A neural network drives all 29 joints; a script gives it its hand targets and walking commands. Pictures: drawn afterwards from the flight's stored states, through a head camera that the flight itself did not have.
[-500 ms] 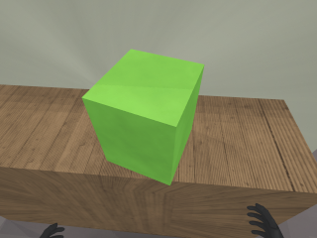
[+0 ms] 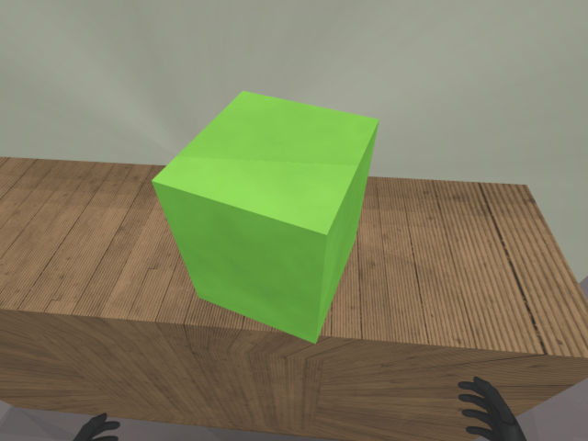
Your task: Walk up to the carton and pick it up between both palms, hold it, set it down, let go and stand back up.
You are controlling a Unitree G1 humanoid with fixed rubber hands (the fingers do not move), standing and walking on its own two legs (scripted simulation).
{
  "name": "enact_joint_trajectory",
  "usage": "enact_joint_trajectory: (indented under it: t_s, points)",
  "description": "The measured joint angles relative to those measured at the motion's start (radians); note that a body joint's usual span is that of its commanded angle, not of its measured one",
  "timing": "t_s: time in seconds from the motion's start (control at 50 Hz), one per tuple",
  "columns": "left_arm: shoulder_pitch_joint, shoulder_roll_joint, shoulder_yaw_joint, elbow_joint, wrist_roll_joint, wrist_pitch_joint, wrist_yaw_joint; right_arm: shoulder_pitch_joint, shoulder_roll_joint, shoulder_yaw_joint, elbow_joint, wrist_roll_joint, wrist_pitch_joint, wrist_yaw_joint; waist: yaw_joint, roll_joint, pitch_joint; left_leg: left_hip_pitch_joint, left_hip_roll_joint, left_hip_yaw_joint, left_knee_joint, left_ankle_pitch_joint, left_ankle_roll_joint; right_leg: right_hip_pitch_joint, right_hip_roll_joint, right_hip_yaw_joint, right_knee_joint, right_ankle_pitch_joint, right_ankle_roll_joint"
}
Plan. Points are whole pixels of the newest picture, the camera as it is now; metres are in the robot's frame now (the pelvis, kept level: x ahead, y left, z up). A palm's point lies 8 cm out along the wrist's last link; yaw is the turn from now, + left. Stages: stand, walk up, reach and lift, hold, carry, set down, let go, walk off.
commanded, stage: walk up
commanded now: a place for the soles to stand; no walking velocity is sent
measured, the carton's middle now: (279, 217) +0.40 +0.02 +0.09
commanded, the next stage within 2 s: none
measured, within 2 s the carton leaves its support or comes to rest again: neither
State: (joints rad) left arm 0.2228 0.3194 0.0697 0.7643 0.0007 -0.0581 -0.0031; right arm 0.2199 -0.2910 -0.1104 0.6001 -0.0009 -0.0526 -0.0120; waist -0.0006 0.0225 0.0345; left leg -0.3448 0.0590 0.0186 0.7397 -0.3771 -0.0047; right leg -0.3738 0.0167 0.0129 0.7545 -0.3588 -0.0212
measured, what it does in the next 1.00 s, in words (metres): stands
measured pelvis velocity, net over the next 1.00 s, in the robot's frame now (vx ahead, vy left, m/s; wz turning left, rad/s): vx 0.00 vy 0.00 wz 0.00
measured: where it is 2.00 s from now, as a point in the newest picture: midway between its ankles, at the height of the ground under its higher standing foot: outside the picture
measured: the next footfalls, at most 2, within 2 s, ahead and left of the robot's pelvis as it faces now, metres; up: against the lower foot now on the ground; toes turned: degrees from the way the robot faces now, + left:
none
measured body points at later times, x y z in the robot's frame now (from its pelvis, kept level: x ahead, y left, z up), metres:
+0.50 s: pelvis +0.00 +0.00 +0.00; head +0.01 -0.01 +0.45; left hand +0.12 +0.29 -0.09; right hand +0.16 -0.28 -0.08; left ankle +0.01 +0.15 -0.71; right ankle +0.03 -0.11 -0.71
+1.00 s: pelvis +0.00 +0.00 +0.00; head +0.01 -0.01 +0.45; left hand +0.12 +0.29 -0.09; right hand +0.16 -0.28 -0.08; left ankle +0.01 +0.15 -0.71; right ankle +0.03 -0.11 -0.71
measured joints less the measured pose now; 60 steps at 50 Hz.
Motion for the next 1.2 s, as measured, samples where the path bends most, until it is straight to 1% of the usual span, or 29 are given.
enact_joint_trajectory:
  t_s: [1.2]
  points:
    - [0.000,0.000,0.000,0.000,0.000,0.000,0.000,0.000,-0.001,0.000,0.000,0.000,-0.001,0.000,0.000,0.001,0.000,0.000,0.000,0.000,0.000,0.001,0.000,-0.001,0.000,0.000,0.000,0.001,0.000]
